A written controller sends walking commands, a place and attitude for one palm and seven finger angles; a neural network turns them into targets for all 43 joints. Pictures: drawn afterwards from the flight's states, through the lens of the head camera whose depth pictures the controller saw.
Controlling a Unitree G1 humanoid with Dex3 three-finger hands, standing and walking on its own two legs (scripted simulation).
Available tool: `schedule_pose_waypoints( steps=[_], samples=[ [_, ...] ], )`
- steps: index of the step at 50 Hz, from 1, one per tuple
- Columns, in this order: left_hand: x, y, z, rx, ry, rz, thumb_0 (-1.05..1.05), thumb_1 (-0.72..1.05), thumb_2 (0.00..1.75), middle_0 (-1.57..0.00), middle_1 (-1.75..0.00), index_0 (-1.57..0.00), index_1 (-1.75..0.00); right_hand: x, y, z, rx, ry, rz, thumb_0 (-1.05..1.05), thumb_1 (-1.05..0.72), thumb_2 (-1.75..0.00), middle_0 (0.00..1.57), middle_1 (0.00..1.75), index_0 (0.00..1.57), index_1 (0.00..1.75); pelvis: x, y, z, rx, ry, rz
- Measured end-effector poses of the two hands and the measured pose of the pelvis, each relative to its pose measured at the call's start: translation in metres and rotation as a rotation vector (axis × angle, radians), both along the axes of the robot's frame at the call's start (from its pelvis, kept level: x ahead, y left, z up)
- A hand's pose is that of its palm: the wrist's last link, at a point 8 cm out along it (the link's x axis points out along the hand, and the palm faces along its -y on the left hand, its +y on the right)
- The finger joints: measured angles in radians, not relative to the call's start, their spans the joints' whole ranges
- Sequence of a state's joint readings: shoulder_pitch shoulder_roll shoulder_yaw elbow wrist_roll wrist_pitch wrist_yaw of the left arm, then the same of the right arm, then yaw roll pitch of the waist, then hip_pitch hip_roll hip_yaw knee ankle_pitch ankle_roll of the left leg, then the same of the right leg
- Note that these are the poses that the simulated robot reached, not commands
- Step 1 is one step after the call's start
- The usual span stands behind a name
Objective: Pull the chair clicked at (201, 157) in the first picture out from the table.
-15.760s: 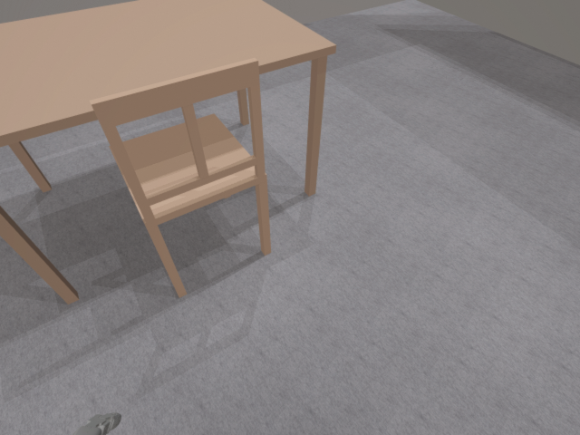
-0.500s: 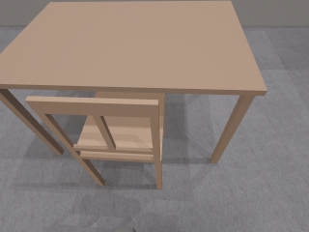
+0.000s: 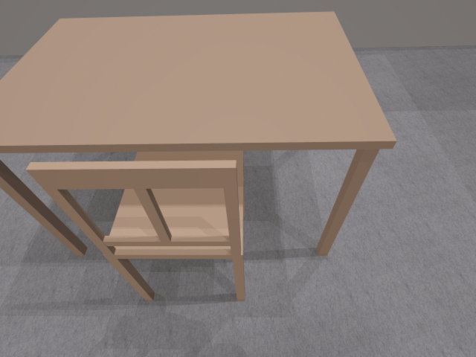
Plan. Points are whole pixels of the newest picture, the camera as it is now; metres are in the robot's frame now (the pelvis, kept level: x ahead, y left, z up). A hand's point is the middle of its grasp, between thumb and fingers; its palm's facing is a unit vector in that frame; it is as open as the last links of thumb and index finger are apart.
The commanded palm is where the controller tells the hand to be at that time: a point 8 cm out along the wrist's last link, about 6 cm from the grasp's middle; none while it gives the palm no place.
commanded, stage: look again from close up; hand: left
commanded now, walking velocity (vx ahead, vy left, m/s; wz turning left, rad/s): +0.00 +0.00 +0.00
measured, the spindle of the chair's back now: (155, 215) +0.44 +0.22 -0.11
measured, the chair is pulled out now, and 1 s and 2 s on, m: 0.00 0.00 0.00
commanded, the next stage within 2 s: raise the hand toward the chair's back in 1.34 s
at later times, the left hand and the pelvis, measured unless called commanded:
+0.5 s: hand out of the picture +0.02 +0.20 -0.18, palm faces +0.06 -0.98 -0.19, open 7.3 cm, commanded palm none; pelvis +0.01 +0.03 +0.00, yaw +1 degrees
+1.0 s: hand out of the picture -0.03 +0.25 -0.18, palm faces +0.01 -0.98 -0.18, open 7.4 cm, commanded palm none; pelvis -0.03 +0.08 +0.00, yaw +0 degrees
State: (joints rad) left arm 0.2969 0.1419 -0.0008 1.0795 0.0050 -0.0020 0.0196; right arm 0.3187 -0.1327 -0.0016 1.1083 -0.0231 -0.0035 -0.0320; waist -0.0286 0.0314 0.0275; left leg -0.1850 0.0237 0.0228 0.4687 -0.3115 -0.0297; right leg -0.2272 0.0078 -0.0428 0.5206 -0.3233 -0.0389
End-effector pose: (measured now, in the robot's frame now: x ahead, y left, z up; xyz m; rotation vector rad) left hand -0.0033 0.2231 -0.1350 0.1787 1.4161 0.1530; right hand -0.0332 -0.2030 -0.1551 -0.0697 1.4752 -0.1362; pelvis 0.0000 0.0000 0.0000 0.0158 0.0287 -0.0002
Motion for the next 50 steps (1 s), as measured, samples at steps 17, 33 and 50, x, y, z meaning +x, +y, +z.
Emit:
schedule_pose_waypoints(
  steps=[17,33,50],
  samples=[
    [0.016,0.002,-0.019,-0.015,-0.066,0.061,0.01,0.93,0.90,-0.21,-0.30,-0.20,-0.30,0.106,-0.030,0.016,-0.132,-0.206,0.075,0.01,-0.91,-0.90,0.19,0.30,0.20,0.30,0.017,0.003,-0.006,-0.026,-0.014,0.034],
    [0.008,0.060,-0.013,-0.006,-0.102,0.030,0.01,0.91,0.90,-0.20,-0.30,-0.20,-0.30,0.096,0.029,0.025,-0.100,-0.262,0.089,0.00,-0.91,-0.90,0.20,0.30,0.20,0.30,-0.004,0.049,0.000,-0.028,-0.052,0.005],
    [-0.033,0.079,-0.014,-0.032,-0.006,0.010,0.01,0.91,0.90,-0.20,-0.30,-0.20,-0.30,-0.019,0.060,0.019,-0.086,-0.029,0.010,0.01,-0.91,-0.90,0.20,0.30,0.20,0.30,-0.028,0.079,0.003,-0.018,-0.067,-0.006]
  ],
)
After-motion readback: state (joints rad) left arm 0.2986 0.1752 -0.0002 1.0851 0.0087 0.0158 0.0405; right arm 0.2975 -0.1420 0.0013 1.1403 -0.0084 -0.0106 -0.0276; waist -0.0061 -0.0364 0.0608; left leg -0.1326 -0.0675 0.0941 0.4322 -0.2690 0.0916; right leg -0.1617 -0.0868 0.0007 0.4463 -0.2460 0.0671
